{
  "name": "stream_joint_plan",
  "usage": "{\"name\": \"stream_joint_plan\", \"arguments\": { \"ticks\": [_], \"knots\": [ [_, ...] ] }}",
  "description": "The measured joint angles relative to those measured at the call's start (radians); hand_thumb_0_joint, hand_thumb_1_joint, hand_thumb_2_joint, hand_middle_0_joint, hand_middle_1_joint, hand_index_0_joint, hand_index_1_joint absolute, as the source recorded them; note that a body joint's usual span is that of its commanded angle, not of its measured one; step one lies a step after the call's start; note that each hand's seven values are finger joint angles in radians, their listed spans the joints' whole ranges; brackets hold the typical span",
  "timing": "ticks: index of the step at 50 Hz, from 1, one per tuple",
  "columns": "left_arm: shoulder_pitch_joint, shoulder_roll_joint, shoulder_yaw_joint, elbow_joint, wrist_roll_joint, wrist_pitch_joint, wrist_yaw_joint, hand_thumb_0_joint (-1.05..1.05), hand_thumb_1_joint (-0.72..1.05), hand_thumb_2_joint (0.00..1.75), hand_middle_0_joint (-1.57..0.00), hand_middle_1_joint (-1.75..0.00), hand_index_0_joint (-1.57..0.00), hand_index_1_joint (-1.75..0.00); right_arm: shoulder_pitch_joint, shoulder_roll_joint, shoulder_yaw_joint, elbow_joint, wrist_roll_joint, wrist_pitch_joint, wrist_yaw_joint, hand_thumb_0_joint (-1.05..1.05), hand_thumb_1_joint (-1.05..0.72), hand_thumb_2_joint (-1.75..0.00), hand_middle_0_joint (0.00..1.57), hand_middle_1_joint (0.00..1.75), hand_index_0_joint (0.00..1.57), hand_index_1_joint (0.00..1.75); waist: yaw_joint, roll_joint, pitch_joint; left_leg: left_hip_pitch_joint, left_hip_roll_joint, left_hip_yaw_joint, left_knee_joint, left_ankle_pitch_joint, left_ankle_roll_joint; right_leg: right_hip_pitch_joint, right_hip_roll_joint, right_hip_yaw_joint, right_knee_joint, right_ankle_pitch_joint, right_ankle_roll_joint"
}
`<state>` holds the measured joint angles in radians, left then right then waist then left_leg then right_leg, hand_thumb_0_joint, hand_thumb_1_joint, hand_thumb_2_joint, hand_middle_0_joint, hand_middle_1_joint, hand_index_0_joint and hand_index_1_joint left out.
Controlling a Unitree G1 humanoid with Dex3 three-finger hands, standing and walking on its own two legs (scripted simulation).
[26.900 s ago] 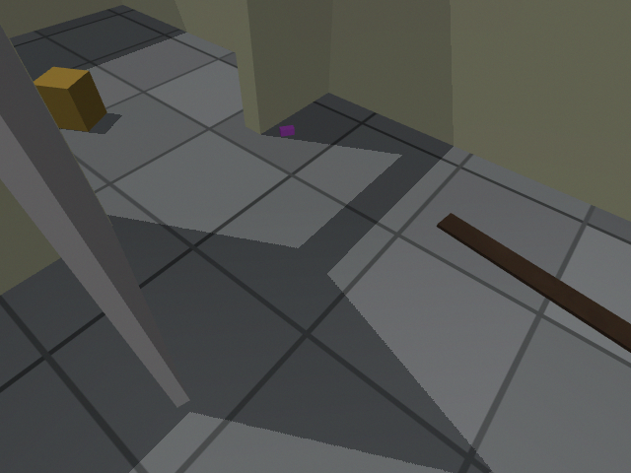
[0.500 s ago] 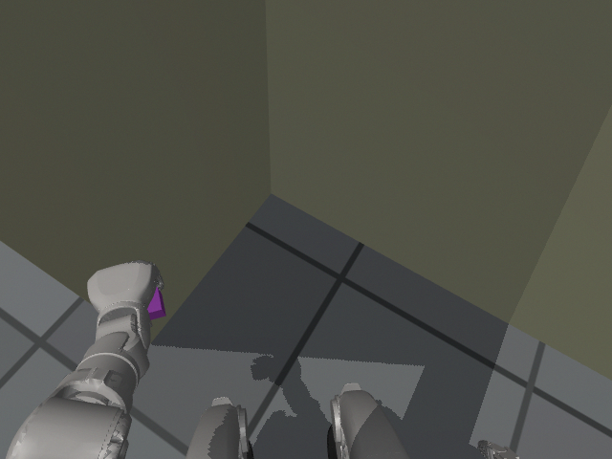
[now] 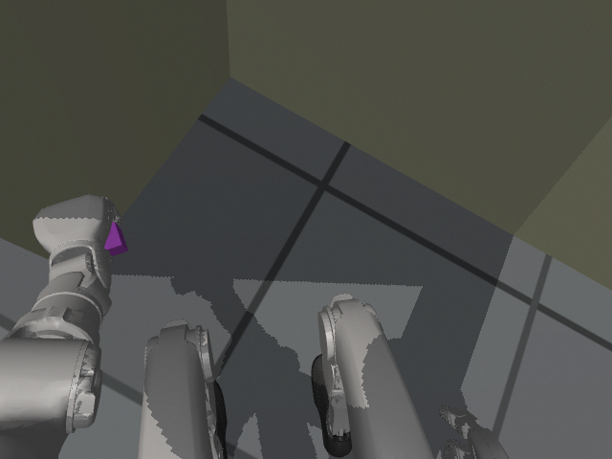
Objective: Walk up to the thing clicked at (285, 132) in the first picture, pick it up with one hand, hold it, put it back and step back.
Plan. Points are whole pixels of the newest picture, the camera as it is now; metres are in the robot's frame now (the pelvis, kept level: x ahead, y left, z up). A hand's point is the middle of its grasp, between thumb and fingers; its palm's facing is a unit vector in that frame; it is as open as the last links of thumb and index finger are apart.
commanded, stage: crouch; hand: left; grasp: from above
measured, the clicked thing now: (94, 245) +0.44 +0.25 -0.19
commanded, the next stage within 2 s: lower in 0.84 s
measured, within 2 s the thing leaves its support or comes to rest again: neither
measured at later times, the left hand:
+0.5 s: hand (117, 252) +0.45 +0.24 -0.26, palm faces -0.41 -0.13 -0.90, open 6.7 cm
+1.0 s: hand (124, 253) +0.46 +0.24 -0.31, palm faces -0.41 -0.15 -0.90, open 6.7 cm
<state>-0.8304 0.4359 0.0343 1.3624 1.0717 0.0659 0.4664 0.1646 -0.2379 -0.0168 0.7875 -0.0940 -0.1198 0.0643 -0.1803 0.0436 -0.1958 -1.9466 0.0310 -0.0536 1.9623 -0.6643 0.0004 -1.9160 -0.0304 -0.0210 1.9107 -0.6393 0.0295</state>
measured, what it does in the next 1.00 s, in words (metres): lowers itself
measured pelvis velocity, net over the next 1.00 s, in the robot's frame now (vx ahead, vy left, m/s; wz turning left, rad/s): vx -0.01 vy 0.00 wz -0.06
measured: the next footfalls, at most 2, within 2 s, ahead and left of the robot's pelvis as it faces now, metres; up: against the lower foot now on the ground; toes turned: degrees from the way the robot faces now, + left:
none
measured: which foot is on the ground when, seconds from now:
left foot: down 0.00-1.00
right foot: down 0.00-1.00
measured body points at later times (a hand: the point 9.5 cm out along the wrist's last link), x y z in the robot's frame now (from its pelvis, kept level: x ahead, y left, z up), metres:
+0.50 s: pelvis -0.01 +0.00 -0.09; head +0.22 +0.03 +0.29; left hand +0.46 +0.24 -0.21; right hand +0.02 -0.28 -0.21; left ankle +0.07 +0.12 -0.43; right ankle +0.09 -0.14 -0.43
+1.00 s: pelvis -0.01 +0.00 -0.14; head +0.23 +0.03 +0.24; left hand +0.47 +0.24 -0.26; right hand +0.00 -0.28 -0.24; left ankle +0.07 +0.12 -0.43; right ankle +0.09 -0.14 -0.43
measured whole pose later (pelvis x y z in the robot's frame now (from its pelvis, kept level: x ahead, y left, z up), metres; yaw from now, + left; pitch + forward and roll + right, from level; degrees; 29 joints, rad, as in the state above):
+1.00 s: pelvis -0.01 +0.00 -0.14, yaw -3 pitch +34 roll -7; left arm -1.02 0.62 0.15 1.60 1.14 -0.02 0.52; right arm 0.18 -0.30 0.04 0.82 -0.18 -0.16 0.22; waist -0.25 0.02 -0.05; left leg -2.32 0.02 -0.12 2.41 -0.69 -0.01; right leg -2.27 -0.01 -0.05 2.32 -0.65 0.04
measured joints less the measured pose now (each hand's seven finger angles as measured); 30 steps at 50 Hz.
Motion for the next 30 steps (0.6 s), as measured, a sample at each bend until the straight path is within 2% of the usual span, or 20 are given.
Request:
{"name": "stream_joint_plan", "arguments": {
  "ticks": [16,30],
  "knots": [
    [-0.094,0.08,0.044,0.084,0.013,-0.025,-0.001,0.0,0.48,0.05,-1.03,-0.12,-1.05,-0.09,-0.016,-0.027,0.006,0.014,-0.037,-0.015,0.057,0.0,-0.89,-0.89,0.2,0.3,0.21,0.3,-0.029,-0.017,0.063,-0.184,0.003,-0.029,0.213,-0.019,-0.008,-0.183,0.012,-0.011,0.203,-0.011,-0.004],
    [-0.156,0.133,0.083,0.176,0.038,-0.055,0.03,0.0,0.49,0.01,-1.05,-0.09,-1.07,-0.07,0.004,-0.029,0.03,0.033,-0.062,-0.028,0.098,0.0,-0.89,-0.9,0.2,0.3,0.21,0.3,-0.054,-0.017,0.103,-0.293,0.001,-0.041,0.341,-0.022,-0.005,-0.288,0.019,-0.011,0.322,-0.009,0.003]
  ]
}}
